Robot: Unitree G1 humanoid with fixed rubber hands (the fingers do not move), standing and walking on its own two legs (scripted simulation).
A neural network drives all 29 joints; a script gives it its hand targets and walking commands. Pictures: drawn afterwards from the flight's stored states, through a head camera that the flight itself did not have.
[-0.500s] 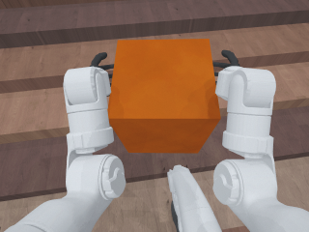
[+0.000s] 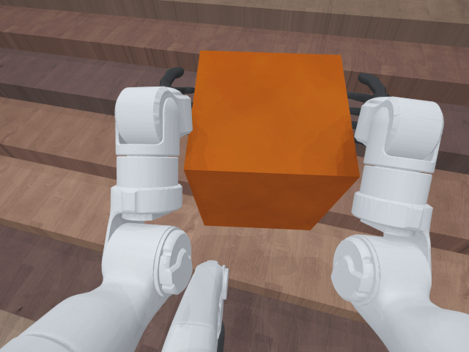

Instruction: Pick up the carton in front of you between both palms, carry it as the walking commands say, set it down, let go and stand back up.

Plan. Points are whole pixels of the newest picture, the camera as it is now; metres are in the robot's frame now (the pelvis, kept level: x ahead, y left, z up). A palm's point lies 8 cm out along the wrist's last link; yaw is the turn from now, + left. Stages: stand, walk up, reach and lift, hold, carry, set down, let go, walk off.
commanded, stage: carry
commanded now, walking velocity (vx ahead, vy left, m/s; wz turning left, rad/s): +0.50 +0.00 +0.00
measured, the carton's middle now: (262, 152) +0.42 +0.05 +0.10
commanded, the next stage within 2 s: none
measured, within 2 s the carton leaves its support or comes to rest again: neither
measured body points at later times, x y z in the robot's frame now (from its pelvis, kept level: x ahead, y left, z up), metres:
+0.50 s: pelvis +0.27 +0.05 +0.10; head +0.31 +0.04 +0.55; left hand +0.68 +0.17 +0.27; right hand +0.66 -0.12 +0.27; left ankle +0.26 +0.17 -0.64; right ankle +0.24 -0.04 -0.62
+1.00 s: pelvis +0.53 +0.09 +0.18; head +0.58 +0.06 +0.62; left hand +0.94 +0.15 +0.29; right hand +0.88 -0.13 +0.29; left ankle +0.52 +0.12 -0.54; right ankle +0.45 -0.02 -0.35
